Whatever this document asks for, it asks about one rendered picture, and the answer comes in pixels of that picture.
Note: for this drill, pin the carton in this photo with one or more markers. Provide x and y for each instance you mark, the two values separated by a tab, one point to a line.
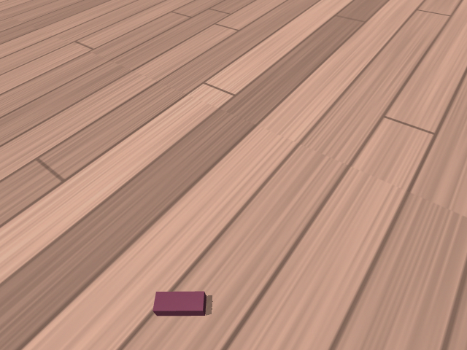
180	304

